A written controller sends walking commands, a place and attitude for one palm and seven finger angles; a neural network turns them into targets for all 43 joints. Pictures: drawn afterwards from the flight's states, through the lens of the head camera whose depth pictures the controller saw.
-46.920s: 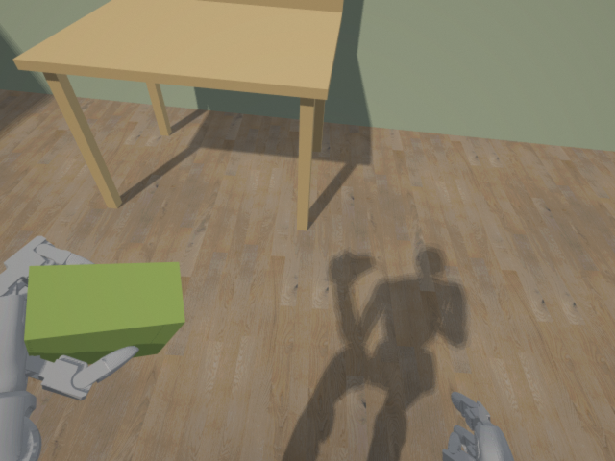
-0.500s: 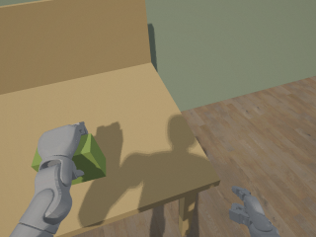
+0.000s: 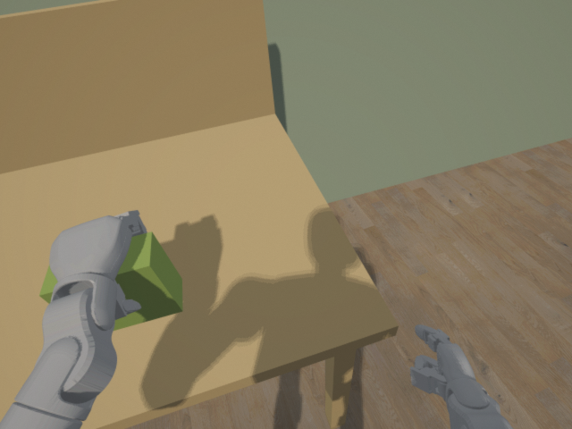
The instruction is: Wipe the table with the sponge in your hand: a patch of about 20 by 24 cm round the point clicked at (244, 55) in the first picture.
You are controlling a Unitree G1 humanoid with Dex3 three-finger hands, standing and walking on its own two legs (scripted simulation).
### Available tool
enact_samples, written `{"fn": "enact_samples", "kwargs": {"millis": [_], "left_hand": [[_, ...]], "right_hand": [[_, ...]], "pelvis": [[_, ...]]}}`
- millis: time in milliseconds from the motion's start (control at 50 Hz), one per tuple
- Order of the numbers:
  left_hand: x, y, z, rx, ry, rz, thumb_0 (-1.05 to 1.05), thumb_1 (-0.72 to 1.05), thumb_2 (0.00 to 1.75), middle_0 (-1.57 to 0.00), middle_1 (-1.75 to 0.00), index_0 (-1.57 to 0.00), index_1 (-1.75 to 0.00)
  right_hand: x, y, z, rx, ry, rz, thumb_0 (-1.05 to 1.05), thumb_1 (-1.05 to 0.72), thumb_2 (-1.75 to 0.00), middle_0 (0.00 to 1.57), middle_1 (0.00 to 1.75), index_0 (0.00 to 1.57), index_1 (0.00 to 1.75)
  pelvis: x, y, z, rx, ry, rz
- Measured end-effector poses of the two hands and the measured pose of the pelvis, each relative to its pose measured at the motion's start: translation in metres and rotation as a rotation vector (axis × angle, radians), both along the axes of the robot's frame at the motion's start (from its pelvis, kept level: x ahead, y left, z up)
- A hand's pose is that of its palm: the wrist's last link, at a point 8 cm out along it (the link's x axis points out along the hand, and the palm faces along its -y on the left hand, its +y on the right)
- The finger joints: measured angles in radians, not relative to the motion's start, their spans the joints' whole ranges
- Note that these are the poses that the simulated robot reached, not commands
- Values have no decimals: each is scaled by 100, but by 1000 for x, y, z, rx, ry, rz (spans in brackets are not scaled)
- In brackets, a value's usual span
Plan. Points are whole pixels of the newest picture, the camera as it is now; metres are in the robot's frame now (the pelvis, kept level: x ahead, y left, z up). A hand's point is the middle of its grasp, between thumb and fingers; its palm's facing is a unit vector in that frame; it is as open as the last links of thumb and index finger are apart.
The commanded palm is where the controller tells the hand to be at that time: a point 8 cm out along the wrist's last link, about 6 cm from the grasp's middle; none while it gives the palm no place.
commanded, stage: bring the sponge back beside the body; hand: left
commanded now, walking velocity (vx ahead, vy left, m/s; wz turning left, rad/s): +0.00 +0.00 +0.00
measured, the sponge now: (126, 293) +0.25 +0.28 +0.07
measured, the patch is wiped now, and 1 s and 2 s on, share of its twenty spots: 1.00 1.00 1.00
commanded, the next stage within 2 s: step back with the hand held close in 1.60 s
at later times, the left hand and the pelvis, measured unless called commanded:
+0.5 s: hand (100, 295) +0.22 +0.28 +0.12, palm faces +0.10 -0.14 -0.99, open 10.2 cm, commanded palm +0.19 +0.28 +0.18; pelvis -0.01 +0.00 +0.00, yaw +0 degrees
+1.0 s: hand (90, 321) +0.19 +0.28 +0.10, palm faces +0.05 -0.15 -0.99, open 10.2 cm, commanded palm +0.15 +0.28 +0.18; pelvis -0.01 +0.00 +0.00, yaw +0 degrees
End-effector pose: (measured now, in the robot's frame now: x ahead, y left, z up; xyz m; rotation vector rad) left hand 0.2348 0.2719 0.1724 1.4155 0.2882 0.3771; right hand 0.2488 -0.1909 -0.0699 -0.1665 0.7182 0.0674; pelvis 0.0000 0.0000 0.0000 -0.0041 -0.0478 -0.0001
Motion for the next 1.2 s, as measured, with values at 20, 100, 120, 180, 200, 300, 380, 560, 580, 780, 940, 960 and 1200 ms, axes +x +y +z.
{"fn": "enact_samples", "kwargs": {"millis": [20,100,120,180,200,300,380,560,580,780,940,960,1200], "left_hand": [[-1,1,0,-2,3,6,0,-52,105,-70,-134,-74,-130],[-5,2,-3,-14,12,9,0,-52,105,-70,-134,-74,-130],[-6,1,-4,-16,15,6,0,-52,105,-70,-134,-74,-130],[-10,-1,-6,-19,21,-11,0,-52,105,-70,-134,-74,-130],[-11,-2,-6,-19,20,-18,0,-52,105,-70,-134,-74,-130],[-20,-5,-4,-11,-1,-41,0,-52,105,-70,-134,-74,-130],[-28,0,-1,-5,-22,-25,0,-52,105,-70,-134,-74,-130],[-42,5,-7,-34,3,9,0,-52,105,-70,-134,-74,-130],[-43,4,-8,-35,7,6,0,-52,105,-70,-134,-74,-130],[-50,0,-4,-11,-15,-30,0,-52,105,-70,-134,-74,-130],[-61,11,-12,-30,20,34,0,-51,105,-70,-134,-74,-130],[-62,11,-14,-33,27,35,0,-51,105,-70,-134,-74,-130],[-76,5,-12,-12,11,-22,0,-52,105,-70,-134,-74,-130]], "right_hand": [[-1,0,0,1,0,0,1,-90,-90,20,30,19,30],[-3,1,0,-1,0,3,1,-90,-90,20,30,20,30],[-4,1,0,-2,0,3,1,-90,-90,20,30,20,30],[-7,1,-2,-8,4,3,1,-90,-90,20,30,20,30],[-8,1,-2,-9,5,3,1,-90,-90,20,30,20,30],[-13,2,-3,-6,9,2,1,-90,-90,20,30,19,30],[-16,3,-3,-1,10,2,1,-90,-90,20,30,19,30],[-17,5,0,-5,-9,9,1,-90,-90,20,30,20,30],[-17,5,0,-8,-11,10,1,-90,-90,20,30,20,30],[-18,5,2,-4,-23,9,1,-90,-90,20,30,20,30],[-20,-2,0,-12,-14,3,1,-90,-90,20,30,20,30],[-20,-3,0,-15,-14,3,1,-90,-90,20,30,20,30],[-19,-2,0,-25,-20,1,1,-90,-90,20,30,19,30]], "pelvis": [[0,0,0,0,0,-1],[-2,1,0,0,-2,1],[-3,1,0,0,-2,1],[-4,3,0,-1,-5,3],[-4,3,0,-1,-6,1],[-6,4,0,0,-13,-4],[-7,5,0,0,-18,-5],[-14,5,0,0,-25,1],[-14,5,0,1,-26,2],[-15,2,0,1,-31,-6],[-15,1,-1,0,-26,-6],[-15,0,-1,-1,-26,-4],[-11,1,-2,-4,-36,-6]]}}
